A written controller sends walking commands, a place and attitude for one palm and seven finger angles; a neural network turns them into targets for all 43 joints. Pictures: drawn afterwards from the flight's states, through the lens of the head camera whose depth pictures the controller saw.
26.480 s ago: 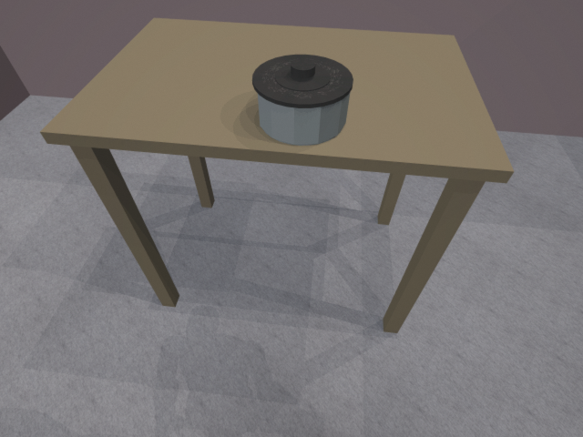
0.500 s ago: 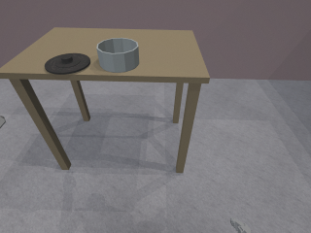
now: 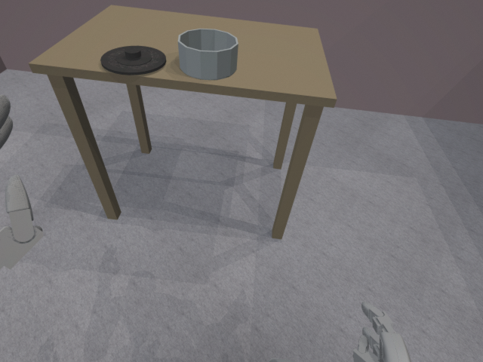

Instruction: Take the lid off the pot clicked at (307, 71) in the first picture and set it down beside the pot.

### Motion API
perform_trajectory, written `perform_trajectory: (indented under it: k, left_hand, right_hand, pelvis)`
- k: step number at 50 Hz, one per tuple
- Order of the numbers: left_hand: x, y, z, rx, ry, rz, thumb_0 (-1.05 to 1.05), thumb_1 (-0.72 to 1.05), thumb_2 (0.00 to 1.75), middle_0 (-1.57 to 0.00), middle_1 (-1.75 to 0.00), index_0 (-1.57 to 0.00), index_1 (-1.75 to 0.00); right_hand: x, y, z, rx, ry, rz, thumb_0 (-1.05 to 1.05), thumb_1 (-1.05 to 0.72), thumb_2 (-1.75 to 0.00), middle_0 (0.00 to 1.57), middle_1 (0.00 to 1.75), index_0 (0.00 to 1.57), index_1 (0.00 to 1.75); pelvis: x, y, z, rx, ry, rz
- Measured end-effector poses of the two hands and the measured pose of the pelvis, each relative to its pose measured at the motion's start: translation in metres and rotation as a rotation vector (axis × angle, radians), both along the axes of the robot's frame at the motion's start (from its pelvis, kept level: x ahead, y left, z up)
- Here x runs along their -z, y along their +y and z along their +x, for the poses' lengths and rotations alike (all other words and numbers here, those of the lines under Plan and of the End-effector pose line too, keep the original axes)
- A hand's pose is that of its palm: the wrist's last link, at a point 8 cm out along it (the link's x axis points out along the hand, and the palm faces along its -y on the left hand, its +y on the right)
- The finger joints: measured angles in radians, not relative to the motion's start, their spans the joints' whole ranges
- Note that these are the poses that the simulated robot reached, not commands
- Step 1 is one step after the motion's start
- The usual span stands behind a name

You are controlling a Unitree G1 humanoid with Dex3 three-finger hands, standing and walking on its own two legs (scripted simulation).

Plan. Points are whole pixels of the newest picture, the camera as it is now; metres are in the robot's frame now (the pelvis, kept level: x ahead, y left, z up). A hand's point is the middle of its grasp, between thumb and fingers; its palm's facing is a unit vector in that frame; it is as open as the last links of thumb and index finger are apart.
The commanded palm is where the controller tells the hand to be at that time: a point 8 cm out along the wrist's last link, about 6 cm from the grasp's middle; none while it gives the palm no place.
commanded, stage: stop stepping back and stand still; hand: left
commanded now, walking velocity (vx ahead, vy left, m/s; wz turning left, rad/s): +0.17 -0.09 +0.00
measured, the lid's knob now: (133, 52) +0.95 +0.39 +0.08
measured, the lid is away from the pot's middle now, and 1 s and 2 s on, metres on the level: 0.24 0.24 0.24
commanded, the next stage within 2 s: let the arm hang, fingers relaxed in 0.12 s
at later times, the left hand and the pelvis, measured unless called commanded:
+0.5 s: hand out of the picture +0.11 +0.15 -0.19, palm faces -0.01 -0.97 -0.23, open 7.0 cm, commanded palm none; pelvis +0.05 -0.04 -0.02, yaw +0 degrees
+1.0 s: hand (184, 329) +0.23 +0.12 -0.17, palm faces -0.06 -0.98 -0.21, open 7.4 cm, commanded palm none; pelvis +0.13 -0.05 +0.00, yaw -3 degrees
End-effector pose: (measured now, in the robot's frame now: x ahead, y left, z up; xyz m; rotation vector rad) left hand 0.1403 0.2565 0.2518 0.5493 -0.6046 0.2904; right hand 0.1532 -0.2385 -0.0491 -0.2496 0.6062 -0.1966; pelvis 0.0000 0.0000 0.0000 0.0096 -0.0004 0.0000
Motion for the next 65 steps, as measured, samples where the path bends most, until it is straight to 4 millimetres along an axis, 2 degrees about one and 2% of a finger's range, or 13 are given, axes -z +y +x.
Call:
perform_trajectory:
  k: [2, 4, 7, 9, 11, 14, 17, 23, 30, 38, 47, 55, 65]
  left_hand:
    - [0.003, 0.002, 0.010, 0.007, 0.011, 0.020, 0.02, 0.88, 0.90, -0.21, -0.30, -0.21, -0.30]
    - [0.043, 0.012, 0.039, -0.032, 0.199, -0.075, 0.01, 0.88, 0.90, -0.21, -0.30, -0.21, -0.30]
    - [0.145, 0.017, 0.073, -0.105, 0.609, -0.253, 0.00, 0.89, 0.90, -0.20, -0.30, -0.20, -0.30]
    - [0.220, 0.004, 0.077, -0.127, 0.905, -0.332, 0.00, 0.90, 0.90, -0.19, -0.30, -0.19, -0.30]
    - [0.286, -0.021, 0.066, -0.119, 1.179, -0.375, 0.01, 0.90, 0.90, -0.19, -0.30, -0.19, -0.30]
    - [0.363, -0.066, 0.033, -0.076, 1.481, -0.405, 0.01, 0.91, 0.90, -0.19, -0.30, -0.19, -0.30]
    - [0.407, -0.100, -0.014, -0.090, 1.667, -0.517, 0.01, 0.92, 0.90, -0.20, -0.30, -0.20, -0.30]
    - [0.406, -0.070, -0.033, -0.272, 1.735, -0.543, -0.07, 0.98, 0.90, -0.21, -0.30, -0.21, -0.30]
    - [0.402, -0.043, -0.015, -0.336, 1.838, -0.490, -0.02, 0.94, 0.90, -0.20, -0.30, -0.20, -0.30]
    - [0.380, -0.057, 0.045, -0.311, 1.753, -0.450, 0.00, 0.91, 0.90, -0.20, -0.30, -0.20, -0.30]
    - [0.383, -0.086, 0.082, -0.230, 1.716, -0.474, 0.01, 0.90, 0.90, -0.20, -0.30, -0.20, -0.30]
    - [0.392, -0.094, 0.074, -0.211, 1.748, -0.504, 0.01, 0.90, 0.90, -0.20, -0.30, -0.20, -0.30]
    - [0.393, -0.080, 0.035, -0.273, 1.815, -0.502, 0.01, 0.90, 0.90, -0.20, -0.30, -0.20, -0.30]
  right_hand:
    - [0.010, 0.007, -0.002, -0.038, 0.039, 0.027, 0.01, -0.91, -0.90, 0.20, 0.30, 0.20, 0.30]
    - [0.027, 0.010, -0.006, -0.060, 0.117, 0.052, 0.01, -0.91, -0.90, 0.20, 0.30, 0.20, 0.30]
    - [0.051, 0.008, -0.015, -0.058, 0.203, 0.097, 0.01, -0.90, -0.90, 0.20, 0.30, 0.20, 0.30]
    - [0.064, 0.002, -0.027, -0.036, 0.253, 0.122, 0.01, -0.90, -0.90, 0.20, 0.30, 0.20, 0.30]
    - [0.076, -0.009, -0.044, -0.002, 0.318, 0.134, 0.01, -0.90, -0.90, 0.20, 0.30, 0.20, 0.30]
    - [0.098, -0.036, -0.072, 0.060, 0.444, 0.126, 0.01, -0.90, -0.90, 0.20, 0.30, 0.21, 0.30]
    - [0.110, -0.063, -0.102, 0.124, 0.614, 0.085, 0.01, -0.91, -0.90, 0.20, 0.30, 0.20, 0.30]
    - [0.093, -0.082, -0.126, 0.189, 0.810, 0.021, 0.01, -0.91, -0.90, 0.19, 0.30, 0.20, 0.30]
    - [0.087, -0.059, -0.114, 0.198, 0.814, 0.059, 0.01, -0.91, -0.90, 0.19, 0.30, 0.20, 0.30]
    - [0.101, -0.027, -0.061, 0.165, 0.763, 0.192, 0.01, -0.91, -0.90, 0.20, 0.30, 0.20, 0.30]
    - [0.097, -0.044, -0.021, 0.185, 0.696, 0.158, 0.02, -0.94, -0.90, 0.20, 0.30, 0.20, 0.30]
    - [0.091, -0.052, -0.019, 0.206, 0.684, 0.128, 0.01, -0.92, -0.90, 0.20, 0.30, 0.20, 0.30]
    - [0.093, -0.042, -0.053, 0.220, 0.751, 0.148, 0.00, -0.91, -0.90, 0.20, 0.30, 0.20, 0.30]
  pelvis:
    - [-0.002, 0.003, 0.001, -0.041, 0.017, -0.037]
    - [-0.001, 0.006, 0.002, -0.059, 0.034, -0.055]
    - [0.004, 0.003, 0.004, -0.043, 0.043, -0.035]
    - [0.009, -0.005, 0.007, -0.020, 0.042, -0.010]
    - [0.013, -0.015, 0.011, 0.006, 0.041, 0.008]
    - [0.028, -0.036, 0.020, 0.031, 0.037, 0.034]
    - [0.035, -0.044, 0.023, 0.020, 0.021, -0.002]
    - [0.021, -0.045, 0.040, -0.010, 0.048, -0.055]
    - [0.013, -0.043, 0.077, 0.020, 0.072, -0.023]
    - [0.003, -0.049, 0.109, 0.028, 0.059, -0.013]
    - [0.001, -0.052, 0.123, 0.042, 0.040, -0.017]
    - [0.001, -0.053, 0.125, 0.048, 0.023, -0.024]
    - [-0.001, -0.051, 0.115, 0.053, 0.006, -0.026]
